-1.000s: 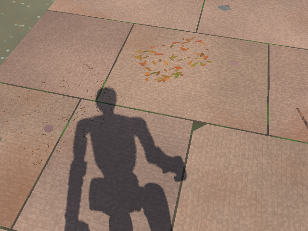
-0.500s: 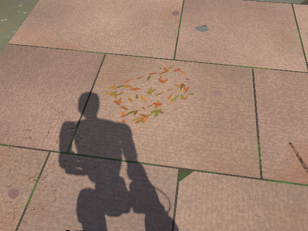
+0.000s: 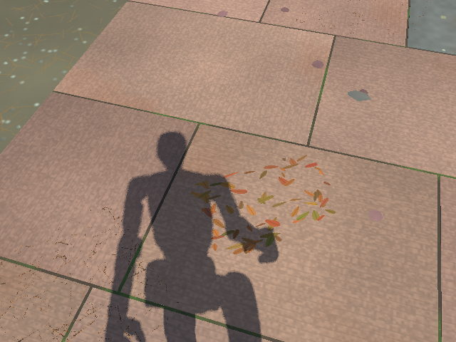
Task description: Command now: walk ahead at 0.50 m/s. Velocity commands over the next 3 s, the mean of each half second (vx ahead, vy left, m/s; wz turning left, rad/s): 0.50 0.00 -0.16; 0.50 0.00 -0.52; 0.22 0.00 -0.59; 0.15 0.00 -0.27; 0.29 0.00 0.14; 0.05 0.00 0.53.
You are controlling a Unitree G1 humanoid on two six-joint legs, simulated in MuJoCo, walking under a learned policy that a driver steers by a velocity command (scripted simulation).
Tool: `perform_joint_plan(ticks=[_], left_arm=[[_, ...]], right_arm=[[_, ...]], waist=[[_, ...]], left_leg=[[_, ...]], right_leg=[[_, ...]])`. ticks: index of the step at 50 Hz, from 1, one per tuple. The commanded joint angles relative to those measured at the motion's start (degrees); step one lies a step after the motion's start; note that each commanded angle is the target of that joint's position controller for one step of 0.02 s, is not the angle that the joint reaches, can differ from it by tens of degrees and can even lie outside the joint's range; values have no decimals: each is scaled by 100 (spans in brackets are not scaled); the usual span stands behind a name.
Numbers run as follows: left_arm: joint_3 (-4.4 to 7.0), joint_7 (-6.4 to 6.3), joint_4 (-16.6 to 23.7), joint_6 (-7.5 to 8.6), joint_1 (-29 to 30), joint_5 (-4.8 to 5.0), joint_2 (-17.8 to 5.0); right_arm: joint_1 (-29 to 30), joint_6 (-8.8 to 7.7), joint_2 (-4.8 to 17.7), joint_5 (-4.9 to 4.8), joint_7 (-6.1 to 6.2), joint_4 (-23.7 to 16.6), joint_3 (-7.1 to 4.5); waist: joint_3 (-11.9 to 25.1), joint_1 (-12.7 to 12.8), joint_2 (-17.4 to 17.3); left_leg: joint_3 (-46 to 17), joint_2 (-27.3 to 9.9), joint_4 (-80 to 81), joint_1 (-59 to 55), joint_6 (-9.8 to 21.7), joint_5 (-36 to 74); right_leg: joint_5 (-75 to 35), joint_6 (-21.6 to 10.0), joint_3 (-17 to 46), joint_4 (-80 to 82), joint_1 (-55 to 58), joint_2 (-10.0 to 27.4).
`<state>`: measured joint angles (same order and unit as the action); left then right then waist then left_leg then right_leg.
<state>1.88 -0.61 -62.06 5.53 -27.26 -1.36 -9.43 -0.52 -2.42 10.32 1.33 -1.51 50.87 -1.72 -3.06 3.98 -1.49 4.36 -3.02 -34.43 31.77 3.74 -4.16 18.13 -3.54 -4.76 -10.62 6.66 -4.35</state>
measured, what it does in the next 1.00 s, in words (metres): walks ahead, turning right: left foot, then right foot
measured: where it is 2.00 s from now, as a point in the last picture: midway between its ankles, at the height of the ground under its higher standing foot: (290, 265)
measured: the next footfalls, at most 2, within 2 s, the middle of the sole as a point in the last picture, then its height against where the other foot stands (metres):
left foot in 0.06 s outside the picture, level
right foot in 0.64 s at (280, 338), level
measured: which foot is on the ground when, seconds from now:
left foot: up 0.00-0.04, down 0.06-0.64, up 0.66-1.00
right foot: down 0.00-0.08, up 0.10-0.62, down 0.64-1.00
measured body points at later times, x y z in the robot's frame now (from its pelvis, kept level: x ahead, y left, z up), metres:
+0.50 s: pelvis +0.27 +0.03 +0.00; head +0.29 +0.03 +0.45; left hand +0.43 +0.24 -0.13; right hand +0.18 -0.20 -0.14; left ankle +0.17 +0.09 -0.73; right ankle +0.42 -0.11 -0.69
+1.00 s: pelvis +0.53 -0.05 +0.01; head +0.55 -0.07 +0.46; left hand +0.61 +0.22 -0.12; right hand +0.61 -0.34 -0.10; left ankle +0.74 +0.06 -0.67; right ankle +0.44 -0.07 -0.73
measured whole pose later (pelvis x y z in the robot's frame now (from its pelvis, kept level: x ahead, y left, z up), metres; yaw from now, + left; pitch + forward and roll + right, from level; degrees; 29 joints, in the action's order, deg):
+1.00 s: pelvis +0.53 -0.05 +0.01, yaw -24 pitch +2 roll +0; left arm 4.4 0.1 -53.3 3.1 -22.6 -0.1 -14.2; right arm -3.3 -1.6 13.8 2.3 -1.0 44.7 -2.4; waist -2.3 4.1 -2.0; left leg -2.4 -6.5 -45.5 38.5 -3.0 -4.6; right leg 13.7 -7.6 5.9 -15.9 -2.9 -8.6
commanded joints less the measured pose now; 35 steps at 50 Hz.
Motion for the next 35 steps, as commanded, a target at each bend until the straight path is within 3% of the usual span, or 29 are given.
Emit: perform_joint_plan(ticks=[1,2,3,4,5,6,7,8,9,10,12,15,21,25,28,30,31,32,33,34,35], left_arm=[[175,-70,94,12,-128,-32,-920],[185,-63,100,-11,-28,-18,-954],[159,-49,158,-19,33,20,-893],[59,6,382,-17,-198,198,-509],[131,41,350,-19,-512,233,-560],[207,26,424,-58,-24,108,-815],[190,56,547,-29,435,65,-725],[182,73,563,-33,576,57,-594],[191,95,579,-97,575,-36,-550],[173,130,519,-178,439,-83,-434],[177,182,521,-293,440,-75,-370],[188,221,761,-388,1105,-40,-433],[93,277,1191,-351,2262,10,-339],[41,300,1476,-328,2837,-14,-323],[102,273,1478,-317,2556,-36,-434],[215,238,1257,-302,1728,-50,-627],[313,221,1041,-265,997,-95,-792],[483,160,894,-252,222,-183,-1252],[629,129,1051,-327,426,-86,-1796],[606,121,1041,-412,416,39,-1736],[540,78,1050,-416,779,63,-1501]], right_arm=[[-204,-149,527,-1,64,-250,-160],[-974,-196,609,15,105,8,-225],[-1978,-257,828,101,161,329,-327],[-2837,-283,1406,242,217,442,-478],[-2757,-185,1549,104,147,463,-530],[-2050,-142,1310,-38,118,352,-469],[-1583,-171,903,-63,100,267,-358],[-1366,-212,644,-38,98,278,-280],[-1380,-258,475,-53,126,367,-222],[-1458,-296,385,-49,147,440,-184],[-1774,-393,513,-42,174,555,-201],[-2071,-443,659,-32,190,628,-218],[-2473,-461,589,-46,245,688,-148],[-2877,-424,646,-18,337,841,-150],[-2779,-361,831,0,413,838,-188],[-2640,-276,995,26,429,781,-240],[-2550,-236,1054,-1,403,711,-259],[-2382,-249,994,-47,357,497,-242],[-2477,-312,495,-146,222,77,-183],[-1873,-380,910,-65,180,-80,-241],[-1515,-460,821,-107,151,-240,-208]], waist=[[-60,-459,617],[320,-790,536],[873,-1162,357],[1685,-1259,-537],[2112,-1037,-1174],[1262,-785,-403],[583,-696,-74],[217,-502,42],[89,-347,-80],[99,-242,-137],[113,-186,-123],[-134,-265,-131],[-310,-516,-168],[-387,-684,-170],[-116,-457,-347],[375,-97,-486],[748,241,-402],[1242,626,55],[1693,189,1640],[1585,304,498],[892,133,290]], left_leg=[[143,330,349,-585,284,-541],[235,521,663,-1466,406,-454],[-56,266,799,-2869,592,-309],[-2125,-1309,992,-4541,1075,-966],[-4366,-2144,1833,-5009,1618,-1036],[-3661,-1887,1918,-4288,1437,-1407],[-2916,-1672,2110,-3441,1288,-1255],[-2358,-1378,2330,-2822,1048,-906],[-1960,-1149,2439,-2431,881,-522],[-1659,-999,2512,-2234,795,-271],[-1270,-957,2603,-2206,772,259],[-807,-905,2843,-2318,647,303],[34,-779,2844,-2790,353,1310],[377,-980,2516,-3582,334,2295],[654,-1106,1634,-4020,275,4465],[787,-1157,263,-4049,286,5369],[871,-1101,-889,-3609,221,4792],[912,-931,-2632,-2351,74,2961],[636,540,-4965,270,-287,-2448],[-571,372,-5229,1019,-206,-2233],[-693,33,-4866,1255,-172,-1728]], right_leg=[[-5116,-619,528,-827,17,1728],[-5487,-532,403,-1701,-86,1595],[-4725,-419,238,-2903,-827,1360],[-2282,-189,-101,-4909,-2507,776],[1193,-135,318,-6401,-3743,-58],[761,-211,775,-6657,-4227,393],[297,-209,762,-6423,-4284,603],[2,-200,736,-6012,-4075,804],[-124,-145,736,-5691,-3814,924],[-198,-86,700,-5535,-3574,958],[-337,-17,657,-5424,-3598,916],[-940,56,688,-5019,-4231,981],[-1961,71,291,-3432,-4425,842],[-1745,-130,-142,-2668,-4409,700],[-1002,-443,-452,-2441,-3804,313],[-500,-736,-572,-2286,-2899,-52],[-654,-923,-432,-1819,-1901,-142],[-276,-1296,803,-1532,-538,727],[-640,-2289,4168,-929,1122,2437],[-751,-2331,4338,-586,981,2397],[-901,-2097,3566,-478,348,2296]])
Over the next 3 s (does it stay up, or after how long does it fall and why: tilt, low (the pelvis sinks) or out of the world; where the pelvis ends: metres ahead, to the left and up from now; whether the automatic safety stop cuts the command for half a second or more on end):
stays up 0.82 -0.24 0.00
